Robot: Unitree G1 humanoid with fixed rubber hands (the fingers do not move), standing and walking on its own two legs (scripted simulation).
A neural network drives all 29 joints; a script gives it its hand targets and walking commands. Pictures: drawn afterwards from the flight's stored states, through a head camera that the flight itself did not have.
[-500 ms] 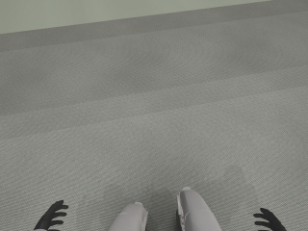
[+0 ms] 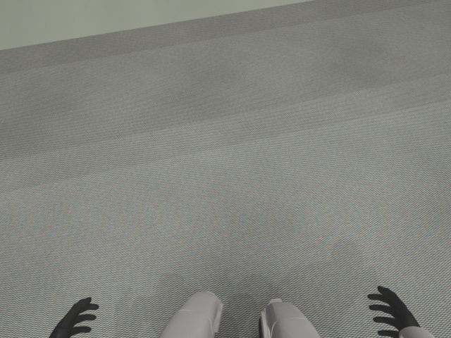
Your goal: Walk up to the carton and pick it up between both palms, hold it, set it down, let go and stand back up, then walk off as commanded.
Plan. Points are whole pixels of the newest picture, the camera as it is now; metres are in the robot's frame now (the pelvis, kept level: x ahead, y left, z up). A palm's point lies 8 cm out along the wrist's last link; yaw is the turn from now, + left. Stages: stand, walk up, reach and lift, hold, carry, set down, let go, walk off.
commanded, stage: walk up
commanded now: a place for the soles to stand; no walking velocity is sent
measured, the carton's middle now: out of the picture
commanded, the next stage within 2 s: none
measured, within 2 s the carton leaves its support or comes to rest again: neither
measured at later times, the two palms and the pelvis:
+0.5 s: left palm out of the picture -0.03 +0.33 -0.09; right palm out of the picture -0.03 -0.28 -0.11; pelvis -0.15 +0.02 +0.00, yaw -4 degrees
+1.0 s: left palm out of the picture -0.18 +0.39 -0.11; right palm out of the picture -0.22 -0.21 -0.10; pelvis -0.31 +0.10 +0.00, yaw -5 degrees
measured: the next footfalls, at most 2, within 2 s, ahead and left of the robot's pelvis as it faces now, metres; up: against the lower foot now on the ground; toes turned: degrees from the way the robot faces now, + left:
left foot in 0.08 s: +0.02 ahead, +0.15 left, +0.00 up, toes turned -8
right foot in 0.42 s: -0.11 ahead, -0.08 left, +0.00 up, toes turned +3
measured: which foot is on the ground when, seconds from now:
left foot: up 0.00-0.06, down 0.08-0.44, up 0.46-0.84, down 0.86-1.00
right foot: down 0.00-0.10, up 0.12-0.40, down 0.42-0.86, up 0.88-1.00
